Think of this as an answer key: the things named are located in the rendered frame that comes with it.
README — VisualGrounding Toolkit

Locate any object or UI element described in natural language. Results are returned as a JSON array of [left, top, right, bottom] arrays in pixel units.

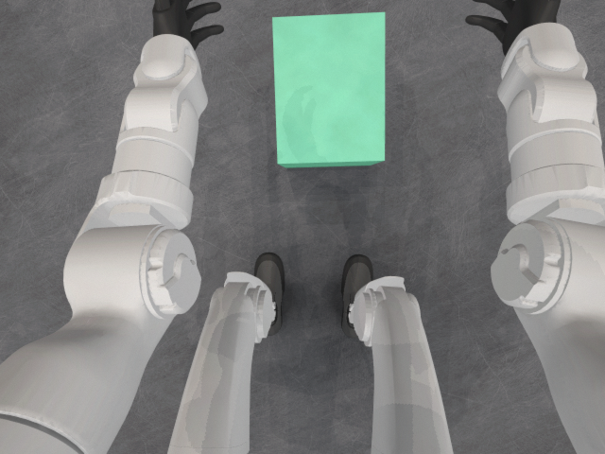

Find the robot left forearm
[[63, 34, 208, 302]]

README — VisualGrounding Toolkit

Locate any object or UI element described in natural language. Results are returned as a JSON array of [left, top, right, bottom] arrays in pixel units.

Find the left robot upper arm
[[0, 224, 201, 454]]

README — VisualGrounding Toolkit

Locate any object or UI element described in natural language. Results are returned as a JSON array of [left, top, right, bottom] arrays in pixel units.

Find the left robot foot
[[254, 253, 285, 336]]

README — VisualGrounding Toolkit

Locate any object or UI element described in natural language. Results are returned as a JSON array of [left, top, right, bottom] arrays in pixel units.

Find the right robot foot
[[341, 254, 373, 339]]

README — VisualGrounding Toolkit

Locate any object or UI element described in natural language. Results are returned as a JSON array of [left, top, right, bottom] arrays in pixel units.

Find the robot right hand
[[465, 0, 561, 57]]

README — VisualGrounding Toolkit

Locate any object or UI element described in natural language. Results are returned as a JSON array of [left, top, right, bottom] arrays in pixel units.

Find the robot foot
[[341, 254, 373, 339], [254, 253, 285, 336]]

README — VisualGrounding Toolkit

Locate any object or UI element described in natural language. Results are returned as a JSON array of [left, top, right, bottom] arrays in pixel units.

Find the right robot upper arm
[[491, 217, 605, 454]]

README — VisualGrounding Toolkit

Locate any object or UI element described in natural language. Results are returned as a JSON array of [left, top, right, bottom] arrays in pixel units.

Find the carton
[[272, 12, 385, 168]]

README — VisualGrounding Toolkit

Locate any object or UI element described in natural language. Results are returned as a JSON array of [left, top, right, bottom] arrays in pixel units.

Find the robot right forearm
[[497, 23, 605, 227]]

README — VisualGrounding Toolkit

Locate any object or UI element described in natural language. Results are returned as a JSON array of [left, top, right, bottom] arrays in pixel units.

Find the robot left hand
[[152, 0, 224, 50]]

